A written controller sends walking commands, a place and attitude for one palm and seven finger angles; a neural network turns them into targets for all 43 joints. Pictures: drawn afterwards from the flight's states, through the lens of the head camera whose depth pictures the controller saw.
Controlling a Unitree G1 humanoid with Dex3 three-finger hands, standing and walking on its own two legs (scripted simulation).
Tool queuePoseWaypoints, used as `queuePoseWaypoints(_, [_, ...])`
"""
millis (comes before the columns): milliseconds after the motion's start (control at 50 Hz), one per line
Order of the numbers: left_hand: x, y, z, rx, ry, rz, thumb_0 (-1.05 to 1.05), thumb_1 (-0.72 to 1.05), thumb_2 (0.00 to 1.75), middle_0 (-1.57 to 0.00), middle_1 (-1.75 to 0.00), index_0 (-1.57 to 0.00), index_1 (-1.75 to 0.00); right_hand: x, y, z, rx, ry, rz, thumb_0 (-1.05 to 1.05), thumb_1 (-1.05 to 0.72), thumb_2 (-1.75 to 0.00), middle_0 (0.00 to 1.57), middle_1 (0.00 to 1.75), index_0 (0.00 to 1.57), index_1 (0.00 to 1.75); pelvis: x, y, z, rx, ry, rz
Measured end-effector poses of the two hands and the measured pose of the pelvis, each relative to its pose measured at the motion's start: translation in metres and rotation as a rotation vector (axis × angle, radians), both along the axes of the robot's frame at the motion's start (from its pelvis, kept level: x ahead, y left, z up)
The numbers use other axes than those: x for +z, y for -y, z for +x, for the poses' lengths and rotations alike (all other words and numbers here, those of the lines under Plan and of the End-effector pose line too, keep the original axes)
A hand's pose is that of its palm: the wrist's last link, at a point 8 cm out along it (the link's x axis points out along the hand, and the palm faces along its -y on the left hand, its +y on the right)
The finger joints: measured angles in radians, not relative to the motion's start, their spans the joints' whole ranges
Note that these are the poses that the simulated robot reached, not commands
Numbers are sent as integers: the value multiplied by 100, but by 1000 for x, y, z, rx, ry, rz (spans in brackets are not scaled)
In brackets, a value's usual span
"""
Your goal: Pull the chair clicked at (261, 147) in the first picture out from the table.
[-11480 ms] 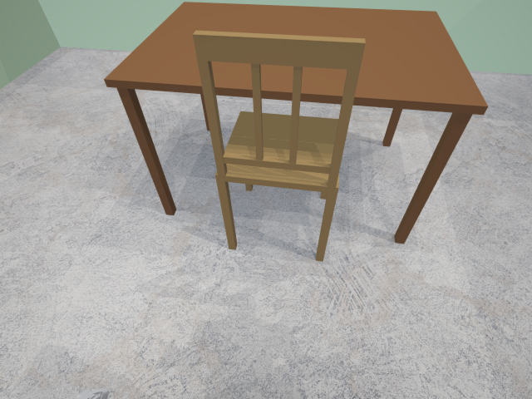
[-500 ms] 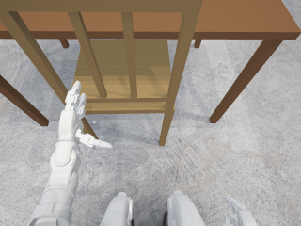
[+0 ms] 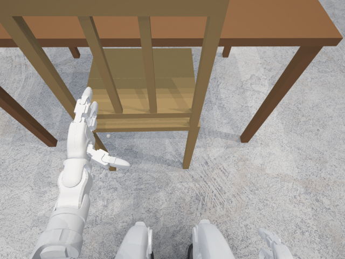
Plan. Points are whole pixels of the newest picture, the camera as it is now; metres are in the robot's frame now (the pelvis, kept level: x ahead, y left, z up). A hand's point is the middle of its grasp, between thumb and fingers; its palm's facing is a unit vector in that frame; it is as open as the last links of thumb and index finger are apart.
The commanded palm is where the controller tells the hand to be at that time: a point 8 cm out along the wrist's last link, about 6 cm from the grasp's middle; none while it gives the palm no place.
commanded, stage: aim the fingers beside a spindle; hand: left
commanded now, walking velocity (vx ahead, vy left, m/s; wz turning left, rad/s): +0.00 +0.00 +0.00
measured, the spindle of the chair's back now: (106, 75) +0.54 +0.17 +0.06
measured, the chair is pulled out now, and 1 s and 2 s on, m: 0.00 0.00 0.00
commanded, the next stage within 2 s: push the fingers through the gap in 0.20 s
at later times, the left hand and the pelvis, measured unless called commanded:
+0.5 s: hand (109, 132) +0.39 +0.15 +0.02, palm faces +0.04 -1.00 -0.05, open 17.0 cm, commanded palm +0.37 +0.20 +0.02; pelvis +0.00 +0.00 -0.01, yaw +0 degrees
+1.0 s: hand (107, 113) +0.45 +0.16 +0.02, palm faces +0.05 -1.00 -0.04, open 17.0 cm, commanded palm +0.42 +0.21 +0.02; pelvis +0.00 +0.00 -0.01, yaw +0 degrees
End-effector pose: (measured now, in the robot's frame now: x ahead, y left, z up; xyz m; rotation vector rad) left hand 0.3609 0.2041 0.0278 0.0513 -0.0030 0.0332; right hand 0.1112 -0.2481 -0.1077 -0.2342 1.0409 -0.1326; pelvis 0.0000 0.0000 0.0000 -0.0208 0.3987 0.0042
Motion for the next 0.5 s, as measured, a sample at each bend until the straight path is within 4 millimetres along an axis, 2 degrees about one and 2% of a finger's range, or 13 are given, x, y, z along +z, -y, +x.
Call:
queuePoseWaypoints(100, [-11, -6, -1, 17, -41, -12, -1, -50, 30, -6, -8, -6, -8, 1, 3, -1, -7, 4, -6, 1, -91, -89, 20, 30, 20, 30, -1, 1, -1, 0, -5, -2])
queuePoseWaypoints(220, [8, 5, -13, -25, 28, -13, -2, -50, 30, -6, -8, -6, -8, 4, 2, 2, -6, 12, -3, 1, -91, -89, 20, 30, 20, 30, 3, 0, 2, 1, 9, -2])
queuePoseWaypoints(260, [8, 7, -14, -28, 25, -9, -1, -50, 30, -6, -8, -6, -8, 5, 2, 4, 1, 17, -2, 1, -91, -89, 20, 30, 20, 30, 4, 1, 2, 3, 11, -1])
queuePoseWaypoints(400, [-13, 3, -2, 13, -34, -10, -1, -51, 30, -6, -8, -6, -8, 2, 5, 9, 10, 36, -17, 1, -91, -89, 20, 30, 20, 30, -3, 3, -3, 5, -1, -1])
queuePoseWaypoints(500, [-1, 1, 9, 7, 38, 2, -2, -50, 30, -6, -8, -6, -8, -3, 6, 6, 10, 23, -23, 1, -91, -89, 20, 30, 20, 30, -6, 3, -4, 6, -8, -4])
